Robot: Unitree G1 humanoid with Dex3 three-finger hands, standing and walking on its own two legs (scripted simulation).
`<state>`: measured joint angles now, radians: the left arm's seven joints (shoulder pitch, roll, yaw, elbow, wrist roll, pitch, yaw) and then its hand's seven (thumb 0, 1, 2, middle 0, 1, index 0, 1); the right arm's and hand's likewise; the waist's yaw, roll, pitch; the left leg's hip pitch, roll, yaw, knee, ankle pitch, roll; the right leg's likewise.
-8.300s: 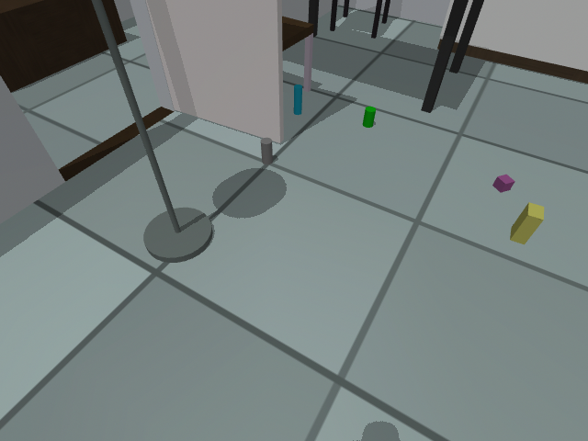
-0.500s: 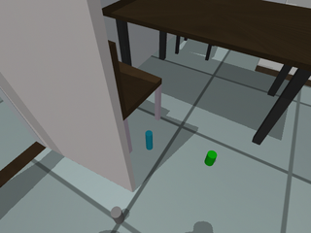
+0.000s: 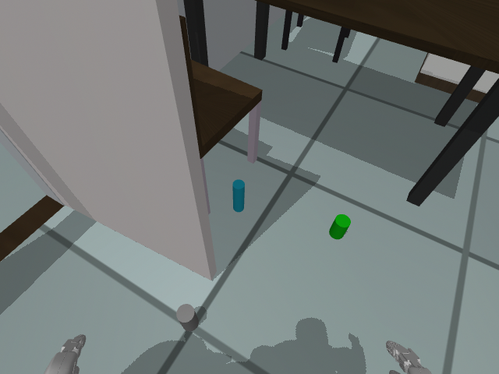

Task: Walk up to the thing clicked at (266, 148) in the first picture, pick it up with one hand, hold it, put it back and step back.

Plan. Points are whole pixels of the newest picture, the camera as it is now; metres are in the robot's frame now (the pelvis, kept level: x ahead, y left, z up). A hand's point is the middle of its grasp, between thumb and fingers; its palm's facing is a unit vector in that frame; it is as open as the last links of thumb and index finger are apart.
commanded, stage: go down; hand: left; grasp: from the side
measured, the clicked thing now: (188, 318) +0.38 +0.20 -0.67
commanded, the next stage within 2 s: none
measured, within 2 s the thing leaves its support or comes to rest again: neither
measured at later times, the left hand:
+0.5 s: hand out of the picture +0.14 +0.27 -0.16, palm faces +0.07 -0.94 -0.34, open 17.1 cm
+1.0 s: hand (96, 335) +0.25 +0.33 -0.27, palm faces +0.09 -0.97 -0.23, open 16.9 cm
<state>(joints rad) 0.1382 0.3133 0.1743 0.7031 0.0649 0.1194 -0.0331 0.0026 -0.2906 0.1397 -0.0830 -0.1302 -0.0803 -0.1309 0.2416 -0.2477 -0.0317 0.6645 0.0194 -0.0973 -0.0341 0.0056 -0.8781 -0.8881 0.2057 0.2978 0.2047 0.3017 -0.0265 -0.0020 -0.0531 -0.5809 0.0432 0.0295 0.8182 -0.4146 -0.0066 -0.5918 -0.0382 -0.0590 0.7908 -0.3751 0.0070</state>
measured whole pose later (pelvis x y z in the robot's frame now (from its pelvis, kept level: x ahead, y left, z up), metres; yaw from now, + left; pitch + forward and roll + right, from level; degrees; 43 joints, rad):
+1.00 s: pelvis -0.07 +0.00 -0.20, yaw -1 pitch +31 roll -3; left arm -0.22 0.56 0.52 0.81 -0.10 -0.32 -0.41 -0.01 -0.45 0.12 -0.07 -0.14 -0.06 -0.14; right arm 0.15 -0.29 0.01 0.65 0.00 -0.18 -0.03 0.01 -0.91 -0.90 0.21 0.30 0.21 0.30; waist -0.05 -0.01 -0.16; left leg -1.63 0.05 -0.03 1.76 -0.67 0.01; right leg -1.62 -0.06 -0.07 1.70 -0.62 0.00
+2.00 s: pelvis -0.10 +0.01 -0.35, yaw -4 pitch +31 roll -7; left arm -0.59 0.86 0.76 1.08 -0.18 -0.42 -0.72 -0.01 -0.51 0.08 -0.05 -0.08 -0.04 -0.08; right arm 0.11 -0.36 0.10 0.70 -0.04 -0.19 -0.02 0.00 -0.92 -0.90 0.21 0.30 0.21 0.30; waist -0.10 -0.03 -0.09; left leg -2.10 0.04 -0.09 2.24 -0.69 0.02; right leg -2.06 -0.07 -0.08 2.14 -0.63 0.00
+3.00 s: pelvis -0.11 +0.01 -0.41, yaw -8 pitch +24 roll -11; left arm -0.67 0.93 0.75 1.32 -0.21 -0.70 -0.68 -0.01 -0.56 0.06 -0.06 -0.09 -0.05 -0.11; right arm 0.00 -0.39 0.28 0.63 -0.15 -0.17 0.03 0.00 -0.90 -0.90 0.21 0.30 0.21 0.30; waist -0.20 -0.15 0.11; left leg -2.22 0.04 -0.18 2.48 -0.71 0.02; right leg -2.14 -0.05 -0.15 2.31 -0.60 0.01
